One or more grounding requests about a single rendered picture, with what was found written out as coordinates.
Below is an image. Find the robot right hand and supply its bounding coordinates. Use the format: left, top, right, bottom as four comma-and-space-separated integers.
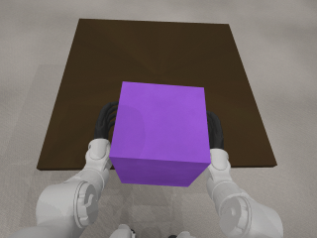
206, 110, 224, 150

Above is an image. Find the table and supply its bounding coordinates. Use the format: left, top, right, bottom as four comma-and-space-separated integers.
37, 18, 277, 171

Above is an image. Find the left robot forearm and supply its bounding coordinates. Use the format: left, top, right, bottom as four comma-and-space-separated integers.
36, 138, 113, 223

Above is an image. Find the robot right upper arm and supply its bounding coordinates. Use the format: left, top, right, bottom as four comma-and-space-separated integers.
219, 195, 283, 238

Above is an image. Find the right robot forearm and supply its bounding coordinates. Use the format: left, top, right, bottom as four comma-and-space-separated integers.
203, 148, 283, 238

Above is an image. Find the robot left hand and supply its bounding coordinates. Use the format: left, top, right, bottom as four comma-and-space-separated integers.
93, 101, 119, 140

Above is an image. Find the robot left upper arm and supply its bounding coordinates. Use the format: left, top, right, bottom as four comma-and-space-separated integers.
8, 180, 99, 238

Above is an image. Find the carton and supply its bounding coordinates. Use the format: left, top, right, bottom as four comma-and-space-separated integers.
109, 81, 211, 187

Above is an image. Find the left robot shin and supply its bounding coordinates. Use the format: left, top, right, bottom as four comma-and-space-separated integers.
118, 224, 132, 231

